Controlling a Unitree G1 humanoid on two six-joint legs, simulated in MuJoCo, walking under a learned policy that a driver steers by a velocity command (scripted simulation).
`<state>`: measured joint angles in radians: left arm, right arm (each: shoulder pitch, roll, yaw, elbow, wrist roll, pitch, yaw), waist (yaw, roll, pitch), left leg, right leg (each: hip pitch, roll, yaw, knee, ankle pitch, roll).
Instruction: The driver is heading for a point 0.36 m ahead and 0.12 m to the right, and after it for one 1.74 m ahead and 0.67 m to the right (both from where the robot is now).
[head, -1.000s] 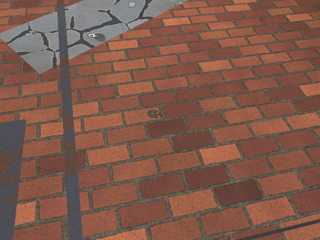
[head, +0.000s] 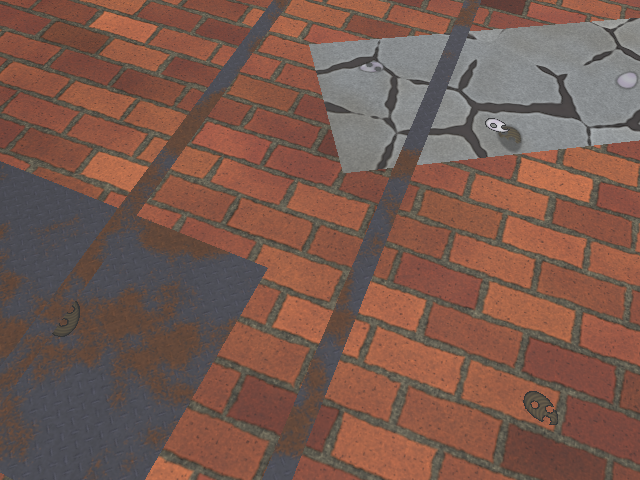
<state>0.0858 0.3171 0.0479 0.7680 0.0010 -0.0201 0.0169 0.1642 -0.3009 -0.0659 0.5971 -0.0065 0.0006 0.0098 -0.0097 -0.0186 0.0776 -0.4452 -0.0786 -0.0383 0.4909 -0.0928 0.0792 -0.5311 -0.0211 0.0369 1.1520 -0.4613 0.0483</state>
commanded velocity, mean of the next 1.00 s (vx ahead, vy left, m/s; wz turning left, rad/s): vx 0.15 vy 0.00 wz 0.01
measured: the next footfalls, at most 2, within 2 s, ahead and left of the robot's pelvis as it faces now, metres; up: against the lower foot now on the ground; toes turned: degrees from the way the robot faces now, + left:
right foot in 0.24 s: +0.10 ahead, -0.17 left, +0.00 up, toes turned +4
right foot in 1.06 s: +0.41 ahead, -0.14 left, +0.00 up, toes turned -6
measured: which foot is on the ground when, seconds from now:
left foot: down 0.00-1.00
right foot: up 0.00-0.22, down 0.24-0.66, up 0.68-1.00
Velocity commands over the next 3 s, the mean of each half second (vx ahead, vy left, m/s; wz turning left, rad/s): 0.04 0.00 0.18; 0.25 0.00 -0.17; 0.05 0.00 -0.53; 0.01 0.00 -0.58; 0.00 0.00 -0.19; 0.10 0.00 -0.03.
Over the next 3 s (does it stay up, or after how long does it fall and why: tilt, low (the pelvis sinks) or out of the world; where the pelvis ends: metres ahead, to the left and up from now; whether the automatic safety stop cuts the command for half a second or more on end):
stays up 0.37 -0.08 0.00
